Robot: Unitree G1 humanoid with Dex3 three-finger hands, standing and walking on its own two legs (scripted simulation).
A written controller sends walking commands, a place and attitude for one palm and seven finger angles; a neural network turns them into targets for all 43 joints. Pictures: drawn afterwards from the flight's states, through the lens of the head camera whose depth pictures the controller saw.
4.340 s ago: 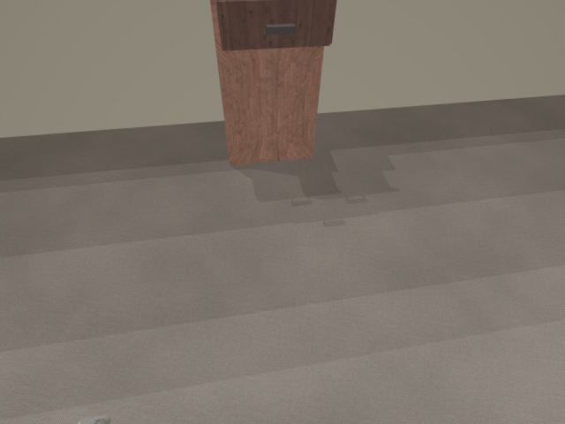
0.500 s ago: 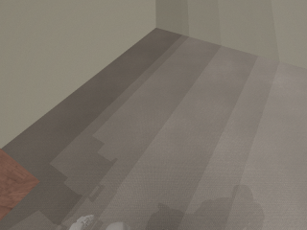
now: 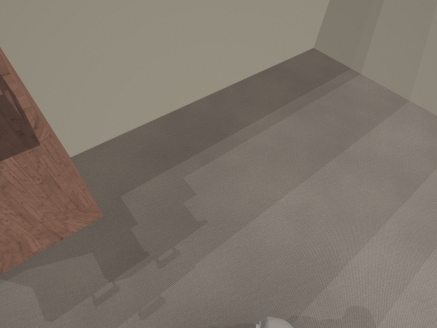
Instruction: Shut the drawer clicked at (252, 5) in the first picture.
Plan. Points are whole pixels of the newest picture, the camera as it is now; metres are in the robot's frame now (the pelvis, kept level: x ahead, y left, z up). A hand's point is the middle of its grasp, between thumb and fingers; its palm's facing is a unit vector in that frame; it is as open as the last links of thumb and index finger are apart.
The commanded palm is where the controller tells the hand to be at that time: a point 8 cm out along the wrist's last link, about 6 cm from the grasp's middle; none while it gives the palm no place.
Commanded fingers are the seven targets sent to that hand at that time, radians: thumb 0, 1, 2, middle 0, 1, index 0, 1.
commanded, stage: turn to face it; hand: left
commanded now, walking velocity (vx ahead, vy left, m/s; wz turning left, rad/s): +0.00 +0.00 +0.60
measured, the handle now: out of the picture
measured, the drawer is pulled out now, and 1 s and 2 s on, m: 0.18 0.18 0.18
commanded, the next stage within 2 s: take the last steps up to it in 1.08 s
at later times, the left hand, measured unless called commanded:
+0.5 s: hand out of the picture -0.01 +0.13 -0.15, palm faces +0.35 -0.90 -0.25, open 7.4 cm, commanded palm none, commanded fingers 0.00 0.90 0.90 -0.20 -0.30 -0.20 -0.30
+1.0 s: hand out of the picture -0.10 +0.17 -0.16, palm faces +0.57 -0.77 -0.28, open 7.4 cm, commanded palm none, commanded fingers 0.00 0.90 0.90 -0.20 -0.30 -0.20 -0.30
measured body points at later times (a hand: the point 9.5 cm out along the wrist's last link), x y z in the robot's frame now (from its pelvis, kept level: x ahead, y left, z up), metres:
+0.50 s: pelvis -0.02 -0.07 +0.00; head +0.02 -0.08 +0.45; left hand -0.03 +0.18 -0.13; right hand +0.15 -0.30 -0.15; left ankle -0.07 +0.07 -0.67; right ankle +0.01 -0.17 -0.74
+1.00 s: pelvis -0.04 -0.06 +0.00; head -0.02 -0.04 +0.45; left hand -0.13 +0.21 -0.14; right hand +0.17 -0.21 -0.14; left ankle -0.08 +0.05 -0.74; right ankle +0.03 -0.17 -0.70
